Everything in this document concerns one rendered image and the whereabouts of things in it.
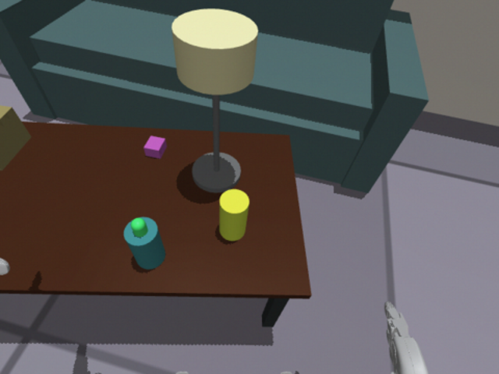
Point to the right robot hand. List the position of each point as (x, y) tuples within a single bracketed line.
[(405, 353)]

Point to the coffee table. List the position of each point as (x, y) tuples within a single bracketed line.
[(67, 196)]

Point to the sofa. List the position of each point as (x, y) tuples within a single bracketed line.
[(342, 78)]

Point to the desk lamp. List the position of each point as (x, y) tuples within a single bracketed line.
[(215, 52)]

